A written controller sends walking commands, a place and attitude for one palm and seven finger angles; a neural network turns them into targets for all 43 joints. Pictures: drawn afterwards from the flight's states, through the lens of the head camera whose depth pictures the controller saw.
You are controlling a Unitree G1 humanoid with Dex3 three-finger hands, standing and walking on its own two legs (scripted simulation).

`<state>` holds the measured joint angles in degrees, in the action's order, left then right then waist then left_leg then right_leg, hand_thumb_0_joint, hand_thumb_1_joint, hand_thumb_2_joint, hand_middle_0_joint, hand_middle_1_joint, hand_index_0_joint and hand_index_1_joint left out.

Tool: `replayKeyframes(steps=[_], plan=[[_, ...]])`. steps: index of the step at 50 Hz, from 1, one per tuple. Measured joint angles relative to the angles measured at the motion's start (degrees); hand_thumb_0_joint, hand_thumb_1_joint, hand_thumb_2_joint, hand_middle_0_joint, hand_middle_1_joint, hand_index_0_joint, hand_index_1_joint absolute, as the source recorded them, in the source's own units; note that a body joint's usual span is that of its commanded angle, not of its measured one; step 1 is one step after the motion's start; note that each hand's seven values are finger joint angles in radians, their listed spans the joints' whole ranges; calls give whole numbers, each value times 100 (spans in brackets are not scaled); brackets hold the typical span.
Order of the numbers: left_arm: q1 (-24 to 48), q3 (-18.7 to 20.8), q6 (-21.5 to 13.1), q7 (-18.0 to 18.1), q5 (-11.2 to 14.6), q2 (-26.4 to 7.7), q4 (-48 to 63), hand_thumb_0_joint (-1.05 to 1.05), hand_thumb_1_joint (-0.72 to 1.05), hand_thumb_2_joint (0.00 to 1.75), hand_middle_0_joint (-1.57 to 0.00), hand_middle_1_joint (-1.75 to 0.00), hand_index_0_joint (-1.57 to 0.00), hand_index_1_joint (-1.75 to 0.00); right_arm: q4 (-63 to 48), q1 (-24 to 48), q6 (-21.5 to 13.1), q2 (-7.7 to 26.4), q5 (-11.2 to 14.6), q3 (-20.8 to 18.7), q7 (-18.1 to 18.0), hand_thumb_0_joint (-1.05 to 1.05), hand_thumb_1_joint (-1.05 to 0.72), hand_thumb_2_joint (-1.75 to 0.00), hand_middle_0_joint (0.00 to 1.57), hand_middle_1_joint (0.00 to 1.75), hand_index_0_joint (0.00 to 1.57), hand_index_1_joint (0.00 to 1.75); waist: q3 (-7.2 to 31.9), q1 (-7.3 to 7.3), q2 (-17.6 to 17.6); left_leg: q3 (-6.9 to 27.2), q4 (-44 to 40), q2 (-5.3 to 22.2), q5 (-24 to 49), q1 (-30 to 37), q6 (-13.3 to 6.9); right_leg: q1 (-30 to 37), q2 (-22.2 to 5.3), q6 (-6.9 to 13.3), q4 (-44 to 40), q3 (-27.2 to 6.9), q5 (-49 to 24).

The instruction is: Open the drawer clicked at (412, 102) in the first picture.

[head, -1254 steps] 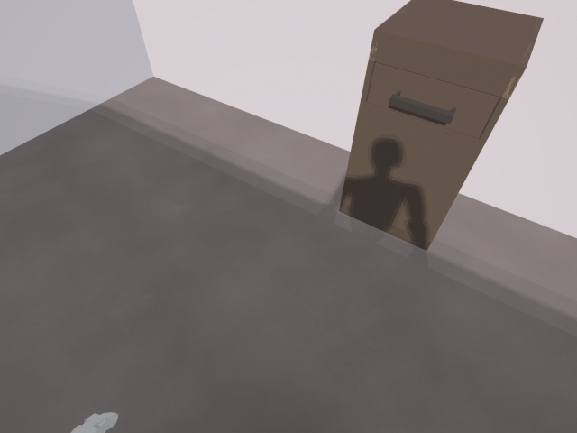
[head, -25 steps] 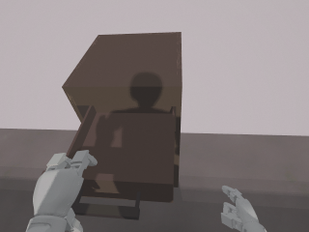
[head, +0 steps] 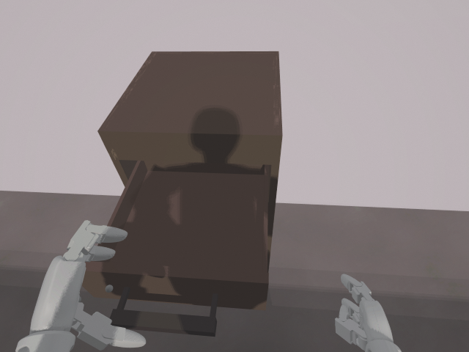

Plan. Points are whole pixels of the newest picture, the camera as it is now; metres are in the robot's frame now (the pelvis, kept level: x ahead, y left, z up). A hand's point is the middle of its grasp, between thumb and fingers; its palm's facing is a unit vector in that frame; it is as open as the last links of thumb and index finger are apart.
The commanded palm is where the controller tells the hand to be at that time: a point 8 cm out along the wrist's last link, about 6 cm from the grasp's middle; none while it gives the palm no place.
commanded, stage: draw the hand back to the body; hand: left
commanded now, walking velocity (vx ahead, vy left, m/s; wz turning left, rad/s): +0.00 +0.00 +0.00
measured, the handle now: (166, 309) +0.22 +0.17 -0.10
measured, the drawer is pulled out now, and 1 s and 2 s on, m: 0.30 0.30 0.30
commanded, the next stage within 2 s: step back with the hand held close in 0.88 s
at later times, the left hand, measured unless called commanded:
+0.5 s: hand (77, 258) +0.19 +0.22 +0.16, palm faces +0.37 -0.83 -0.42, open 10.2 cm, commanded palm +0.14 +0.27 +0.18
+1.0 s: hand (73, 260) +0.18 +0.22 +0.17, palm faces +0.42 -0.81 -0.42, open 7.5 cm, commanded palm +0.13 +0.26 +0.19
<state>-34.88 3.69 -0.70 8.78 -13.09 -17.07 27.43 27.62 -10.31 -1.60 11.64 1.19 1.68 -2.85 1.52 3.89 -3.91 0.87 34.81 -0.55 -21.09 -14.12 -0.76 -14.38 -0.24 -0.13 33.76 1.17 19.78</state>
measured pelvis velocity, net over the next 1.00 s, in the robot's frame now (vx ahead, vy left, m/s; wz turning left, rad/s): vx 0.01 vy -0.02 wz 0.03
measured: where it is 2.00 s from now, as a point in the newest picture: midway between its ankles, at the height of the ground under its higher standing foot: outside the picture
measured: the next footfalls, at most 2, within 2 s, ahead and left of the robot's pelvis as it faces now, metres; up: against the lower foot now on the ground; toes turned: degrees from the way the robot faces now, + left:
none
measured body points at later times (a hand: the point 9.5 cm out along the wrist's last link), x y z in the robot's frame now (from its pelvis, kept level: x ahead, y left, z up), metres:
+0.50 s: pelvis +0.01 -0.01 +0.01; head +0.01 -0.02 +0.46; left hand +0.16 +0.27 +0.18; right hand +0.22 -0.22 -0.06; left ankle -0.03 +0.11 -0.73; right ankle -0.02 -0.12 -0.73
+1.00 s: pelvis +0.01 -0.02 +0.01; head +0.00 -0.05 +0.46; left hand +0.15 +0.26 +0.19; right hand +0.21 -0.23 -0.07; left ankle -0.03 +0.11 -0.73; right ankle -0.02 -0.12 -0.73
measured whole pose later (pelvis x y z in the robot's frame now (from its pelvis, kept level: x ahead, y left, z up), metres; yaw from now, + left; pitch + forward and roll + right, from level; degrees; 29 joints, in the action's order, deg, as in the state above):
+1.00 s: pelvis +0.01 -0.02 +0.01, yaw +2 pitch -2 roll +0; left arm -32.2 15.7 -4.1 6.9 2.9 -19.0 29.0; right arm 35.9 -9.4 -6.2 11.8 0.7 1.1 -4.5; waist 0.2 3.5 -3.8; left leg 3.1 24.5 0.7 -16.2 -6.1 1.2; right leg -5.8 0.9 1.6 23.5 3.5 15.6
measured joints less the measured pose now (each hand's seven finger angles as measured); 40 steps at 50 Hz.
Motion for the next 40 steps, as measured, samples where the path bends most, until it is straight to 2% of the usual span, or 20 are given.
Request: replayKeyframes(steps=[2,4,6,9,14,19,25,32,40], plan=[[14,23,-49,-32,598,106,20,0,-43,33,-31,-116,-31,-116,78,-159,-241,-121,-32,101,-135,2,-91,-90,20,30,20,30,4,-47,134,40,-144,-23,35,192,11,194,-23,3,-109,39,4],[51,81,-96,-25,926,88,109,-1,-39,35,-31,-113,-31,-113,189,-279,-437,-188,-62,188,-205,2,-91,-90,20,30,20,30,25,-75,224,84,-259,-25,60,345,27,368,-26,14,-236,83,-9],[104,175,-146,-18,1123,52,228,-1,-34,37,-30,-110,-30,-110,296,-340,-592,-206,-83,236,-214,2,-91,-90,20,30,20,30,25,-98,247,116,-348,-20,81,462,38,512,-20,21,-362,116,-39],[209,391,-245,-43,1281,-25,341,-1,-25,41,-30,-105,-30,-104,458,-314,-709,-184,-106,240,-173,2,-90,-90,20,30,20,30,-12,-118,206,135,-478,-11,131,572,42,649,-11,22,-540,135,-113],[293,718,-375,-137,1423,-69,317,0,-9,47,-28,-94,-28,-94,630,-144,-686,-122,-110,146,-96,2,-90,-90,21,30,20,30,-98,-124,141,125,-682,-4,253,614,43,685,-4,20,-741,126,-238],[165,843,-363,-215,1483,-87,273,0,7,55,-27,-83,-27,-83,693,-16,-615,-52,-101,33,-93,2,-90,-90,21,30,20,30,-133,-93,136,123,-837,13,350,610,57,673,12,34,-880,125,-328],[108,996,-326,-190,1519,-184,301,0,28,64,-25,-70,-26,-70,725,46,-589,33,-80,-46,-149,2,-91,-90,20,30,20,30,-106,-33,104,168,-923,28,387,675,84,757,28,58,-976,171,-356],[359,1280,-347,-141,1575,-218,187,1,52,74,-24,-54,-24,-54,752,144,-530,31,-52,-52,-174,2,-91,-90,20,30,20,30,-90,0,49,205,-989,51,423,771,120,853,49,92,-1018,210,-366],[387,1155,-308,-201,1608,-93,45,1,77,85,-22,-38,-22,-38,751,190,-464,-8,-50,-24,-151,2,-91,-90,20,30,20,30,-144,-20,54,202,-1045,85,482,783,157,833,82,133,-1016,209,-399]])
